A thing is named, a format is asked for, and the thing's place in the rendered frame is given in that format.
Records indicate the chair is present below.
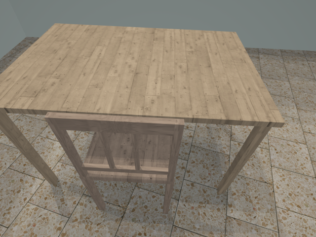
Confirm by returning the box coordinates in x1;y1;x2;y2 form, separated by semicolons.
44;112;185;214

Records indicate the table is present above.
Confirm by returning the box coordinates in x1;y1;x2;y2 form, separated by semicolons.
0;23;285;194

